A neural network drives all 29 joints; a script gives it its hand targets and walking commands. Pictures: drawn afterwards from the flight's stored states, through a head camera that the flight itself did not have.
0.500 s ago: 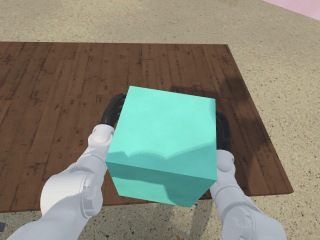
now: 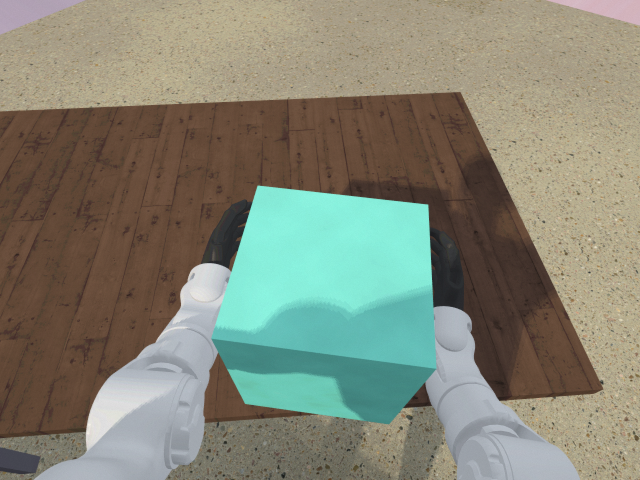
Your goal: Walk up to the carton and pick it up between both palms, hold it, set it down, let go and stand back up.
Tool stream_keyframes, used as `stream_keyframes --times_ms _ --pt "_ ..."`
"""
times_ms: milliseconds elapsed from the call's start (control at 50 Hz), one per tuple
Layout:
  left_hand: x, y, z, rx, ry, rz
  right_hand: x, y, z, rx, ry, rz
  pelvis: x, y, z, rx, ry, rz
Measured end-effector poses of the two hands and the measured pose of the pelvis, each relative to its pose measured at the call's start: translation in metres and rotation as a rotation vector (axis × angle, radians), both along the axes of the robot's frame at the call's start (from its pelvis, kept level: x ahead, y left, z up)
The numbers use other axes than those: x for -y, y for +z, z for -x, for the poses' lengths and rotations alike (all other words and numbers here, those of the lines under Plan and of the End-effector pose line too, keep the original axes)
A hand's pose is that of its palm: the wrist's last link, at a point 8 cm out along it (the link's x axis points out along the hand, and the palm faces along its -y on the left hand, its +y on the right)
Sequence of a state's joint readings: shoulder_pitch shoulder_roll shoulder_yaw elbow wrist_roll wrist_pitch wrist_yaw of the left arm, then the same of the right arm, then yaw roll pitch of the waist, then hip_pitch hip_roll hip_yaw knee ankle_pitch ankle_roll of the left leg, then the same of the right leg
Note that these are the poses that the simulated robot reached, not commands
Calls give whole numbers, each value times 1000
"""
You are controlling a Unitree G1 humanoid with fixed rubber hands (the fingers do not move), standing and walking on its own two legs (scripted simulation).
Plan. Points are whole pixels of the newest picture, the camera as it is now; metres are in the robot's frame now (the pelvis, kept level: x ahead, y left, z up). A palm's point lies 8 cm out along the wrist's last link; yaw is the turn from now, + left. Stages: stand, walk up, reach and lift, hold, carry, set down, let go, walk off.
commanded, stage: reach and lift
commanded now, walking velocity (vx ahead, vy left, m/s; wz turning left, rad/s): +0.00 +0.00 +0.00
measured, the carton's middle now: (328, 313) +0.34 -0.01 -0.01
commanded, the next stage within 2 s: none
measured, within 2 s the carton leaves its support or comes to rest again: leaves its support in 0.04 s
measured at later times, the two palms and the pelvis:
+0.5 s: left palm (202, 218) +0.41 +0.13 +0.12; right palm (464, 252) +0.35 -0.17 +0.10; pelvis +0.00 +0.01 +0.01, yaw +1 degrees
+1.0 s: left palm (185, 215) +0.38 +0.13 +0.15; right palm (472, 223) +0.36 -0.17 +0.14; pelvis +0.00 +0.00 +0.01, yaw +2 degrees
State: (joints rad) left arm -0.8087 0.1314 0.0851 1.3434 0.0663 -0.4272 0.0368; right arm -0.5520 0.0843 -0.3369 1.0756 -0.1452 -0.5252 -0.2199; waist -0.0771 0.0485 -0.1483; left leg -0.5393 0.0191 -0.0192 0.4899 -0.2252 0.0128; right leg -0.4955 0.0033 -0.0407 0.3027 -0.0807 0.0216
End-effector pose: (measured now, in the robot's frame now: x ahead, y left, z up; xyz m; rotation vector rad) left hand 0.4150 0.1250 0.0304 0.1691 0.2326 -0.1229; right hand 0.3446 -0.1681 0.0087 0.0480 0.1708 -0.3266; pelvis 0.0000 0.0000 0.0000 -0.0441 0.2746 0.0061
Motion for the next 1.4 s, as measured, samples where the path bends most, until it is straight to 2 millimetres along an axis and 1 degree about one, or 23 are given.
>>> stream_keyframes --times_ms 60,120,180,260,320,380,420,480,560,700,780,840,940,1040,1120,1240,1340,1400 --pt "2 6 -1 6 0 -6 2 2 -1 5 -2 -12 0 -1 1 -6 6 -1" --pt "5 18 -5 35 0 -3 4 11 -3 28 -8 -22 0 -2 1 -13 7 -2" --pt "7 34 -8 77 0 14 6 28 -7 75 -11 -29 -1 -3 0 -14 8 -2" --pt "8 60 -10 129 6 44 8 56 -12 128 -8 -23 -3 -2 0 21 10 -6" --pt "8 75 -11 135 12 64 9 75 -15 132 -2 -6 -4 0 -1 67 7 -12" --pt "6 85 -9 121 15 75 8 88 -13 113 3 17 -6 3 -2 123 0 -17" --pt "4 88 -5 100 10 69 5 92 -10 85 9 26 -7 5 -3 170 -1 -18" --pt "-1 86 1 55 19 52 1 91 -6 35 21 25 -8 7 -2 226 5 -17" --pt "-10 86 11 46 51 57 -8 93 -4 24 47 17 -9 8 -1 250 12 -14" --pt "-22 108 21 111 125 87 -17 125 -13 96 100 20 -8 8 3 245 24 -11" --pt "-22 118 22 95 152 81 -16 133 -20 74 129 22 -4 9 4 280 31 -20" --pt "-20 119 22 67 154 76 -14 130 -21 44 135 19 -1 9 4 312 33 -26" --pt "-14 118 24 57 156 87 -7 128 -18 40 132 3 2 10 -1 314 32 -26" --pt "-7 127 34 105 172 95 -1 136 -12 91 139 -12 6 9 -4 329 24 -21" --pt "-6 128 40 80 190 91 2 138 -12 63 161 -3 9 9 -2 355 20 -27" --pt "-13 124 53 57 227 127 -4 142 -9 43 195 8 13 10 4 364 28 -34" --pt "-23 133 62 101 235 155 -14 159 -4 90 203 12 14 9 9 346 33 -34" --pt "-27 136 61 78 237 132 -18 160 -6 66 209 8 13 9 12 354 34 -37"
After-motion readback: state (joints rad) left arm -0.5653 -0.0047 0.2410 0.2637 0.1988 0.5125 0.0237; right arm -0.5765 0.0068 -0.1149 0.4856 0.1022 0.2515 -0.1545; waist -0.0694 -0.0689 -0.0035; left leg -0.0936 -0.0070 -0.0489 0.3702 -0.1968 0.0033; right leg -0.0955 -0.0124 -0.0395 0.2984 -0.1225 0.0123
